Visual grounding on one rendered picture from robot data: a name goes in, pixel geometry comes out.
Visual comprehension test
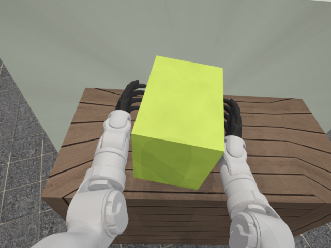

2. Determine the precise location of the right robot hand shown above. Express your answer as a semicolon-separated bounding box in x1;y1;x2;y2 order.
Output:
223;98;242;138

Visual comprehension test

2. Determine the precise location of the robot right forearm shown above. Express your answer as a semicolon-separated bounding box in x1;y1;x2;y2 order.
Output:
217;135;295;244

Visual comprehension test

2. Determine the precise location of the left robot upper arm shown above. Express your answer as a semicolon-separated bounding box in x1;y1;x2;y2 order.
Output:
31;189;128;248

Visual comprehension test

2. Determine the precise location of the right robot upper arm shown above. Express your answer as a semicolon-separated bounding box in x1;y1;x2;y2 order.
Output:
229;211;295;248

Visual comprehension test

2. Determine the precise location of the robot left forearm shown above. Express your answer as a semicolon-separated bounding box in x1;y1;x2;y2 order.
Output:
66;110;131;225

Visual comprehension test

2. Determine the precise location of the pedestal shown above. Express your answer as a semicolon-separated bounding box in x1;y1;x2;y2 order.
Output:
41;88;331;245

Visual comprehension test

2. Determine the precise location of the carton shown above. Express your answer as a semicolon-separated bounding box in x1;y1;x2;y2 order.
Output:
131;55;225;190

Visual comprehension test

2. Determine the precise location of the left robot hand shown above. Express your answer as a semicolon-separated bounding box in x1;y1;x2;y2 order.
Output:
115;80;147;114

